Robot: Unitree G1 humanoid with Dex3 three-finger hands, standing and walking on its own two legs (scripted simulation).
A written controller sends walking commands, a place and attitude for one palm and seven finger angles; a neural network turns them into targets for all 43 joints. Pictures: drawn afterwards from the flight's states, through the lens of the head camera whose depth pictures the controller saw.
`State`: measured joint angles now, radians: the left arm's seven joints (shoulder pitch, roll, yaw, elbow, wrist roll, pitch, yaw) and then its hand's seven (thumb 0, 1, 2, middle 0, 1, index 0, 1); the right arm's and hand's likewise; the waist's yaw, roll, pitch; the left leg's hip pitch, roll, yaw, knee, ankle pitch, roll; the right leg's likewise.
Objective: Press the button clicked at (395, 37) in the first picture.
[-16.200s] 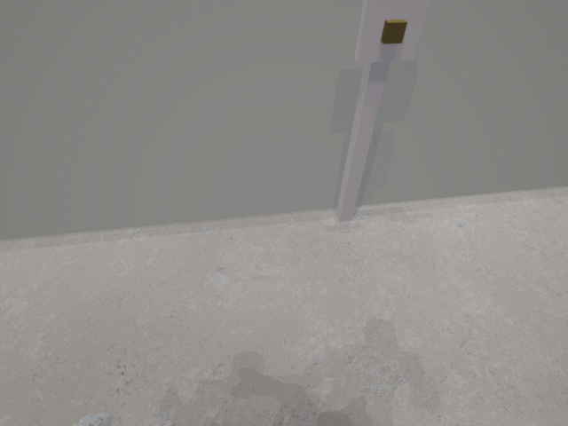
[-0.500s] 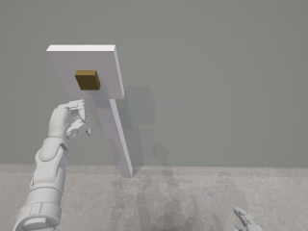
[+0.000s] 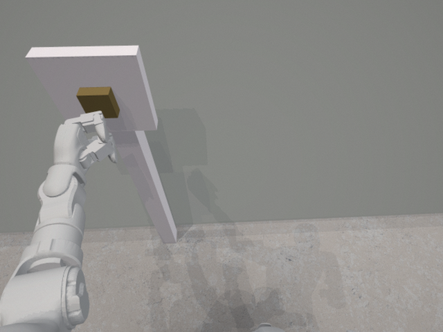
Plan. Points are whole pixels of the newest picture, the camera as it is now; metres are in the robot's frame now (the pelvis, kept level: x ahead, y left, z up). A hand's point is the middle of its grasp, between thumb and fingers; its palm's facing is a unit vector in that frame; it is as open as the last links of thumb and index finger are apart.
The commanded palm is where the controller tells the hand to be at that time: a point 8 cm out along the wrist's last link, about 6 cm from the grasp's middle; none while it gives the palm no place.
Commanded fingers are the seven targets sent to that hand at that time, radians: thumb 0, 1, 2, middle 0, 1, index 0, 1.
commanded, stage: aim a knuckle at the button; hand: left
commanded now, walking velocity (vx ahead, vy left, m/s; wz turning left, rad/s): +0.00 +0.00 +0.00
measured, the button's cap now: (99, 102) +0.51 +0.23 +0.13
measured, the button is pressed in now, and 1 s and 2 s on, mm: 0 0 11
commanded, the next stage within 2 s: press the button with the knuckle in 0.54 s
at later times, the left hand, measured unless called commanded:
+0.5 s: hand (106, 146) +0.43 +0.21 +0.09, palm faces +0.03 -1.00 +0.00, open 3.1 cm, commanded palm +0.39 +0.26 +0.09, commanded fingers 0.00 0.90 0.90 -1.30 -1.50 -1.30 -1.50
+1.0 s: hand (113, 136) +0.45 +0.20 +0.09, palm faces +0.03 -1.00 -0.01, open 3.1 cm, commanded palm +0.42 +0.25 +0.09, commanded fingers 0.00 0.90 0.90 -1.30 -1.50 -1.30 -1.50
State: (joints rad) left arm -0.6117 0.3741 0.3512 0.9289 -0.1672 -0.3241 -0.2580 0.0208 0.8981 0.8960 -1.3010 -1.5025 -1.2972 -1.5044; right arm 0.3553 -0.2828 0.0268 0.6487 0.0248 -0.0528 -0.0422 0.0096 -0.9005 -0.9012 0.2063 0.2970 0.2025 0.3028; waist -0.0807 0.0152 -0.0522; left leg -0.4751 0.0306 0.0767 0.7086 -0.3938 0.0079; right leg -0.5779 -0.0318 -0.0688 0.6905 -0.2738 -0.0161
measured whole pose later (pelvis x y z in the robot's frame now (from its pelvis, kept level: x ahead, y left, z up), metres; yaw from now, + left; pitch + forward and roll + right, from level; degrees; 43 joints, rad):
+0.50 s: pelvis +0.00 +0.01 +0.00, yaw +0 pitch +10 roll -1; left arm -0.60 0.35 0.33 0.90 -0.17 -0.32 -0.25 0.02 0.90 0.90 -1.30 -1.50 -1.30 -1.50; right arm 0.33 -0.26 0.04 0.61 0.02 -0.03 -0.03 0.01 -0.90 -0.90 0.21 0.30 0.20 0.30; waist -0.07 0.02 -0.07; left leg -0.50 0.02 0.08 0.73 -0.41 0.02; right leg -0.59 -0.04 -0.07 0.70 -0.28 0.00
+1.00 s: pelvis +0.01 +0.01 +0.00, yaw +0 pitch +11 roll -1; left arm -0.69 0.36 0.32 0.98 -0.15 -0.33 -0.23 0.02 0.90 0.90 -1.30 -1.50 -1.30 -1.50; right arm 0.34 -0.27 0.03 0.63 0.02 -0.02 -0.03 0.01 -0.90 -0.90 0.21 0.30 0.20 0.30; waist -0.08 0.02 -0.07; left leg -0.52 0.02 0.07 0.75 -0.42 0.02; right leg -0.61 -0.04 -0.07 0.71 -0.29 0.00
